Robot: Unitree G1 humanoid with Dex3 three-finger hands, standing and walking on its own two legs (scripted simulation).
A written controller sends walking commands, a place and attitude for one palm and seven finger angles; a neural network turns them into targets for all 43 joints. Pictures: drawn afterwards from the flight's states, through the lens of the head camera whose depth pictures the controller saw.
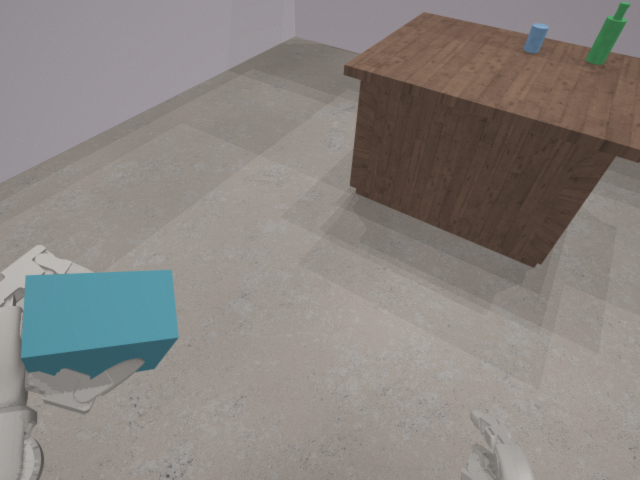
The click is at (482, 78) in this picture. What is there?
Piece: table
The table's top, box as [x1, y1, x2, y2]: [344, 12, 639, 162]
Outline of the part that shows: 344,65 345,75 637,162 639,161 639,58 610,52 603,64 596,65 589,63 585,60 590,49 589,47 547,38 544,39 537,53 529,53 522,49 528,34 423,12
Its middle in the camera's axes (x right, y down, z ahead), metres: +0.70 -0.65 +1.47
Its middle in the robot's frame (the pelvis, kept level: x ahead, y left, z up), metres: +1.56 -0.62 -0.12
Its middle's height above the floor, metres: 0.65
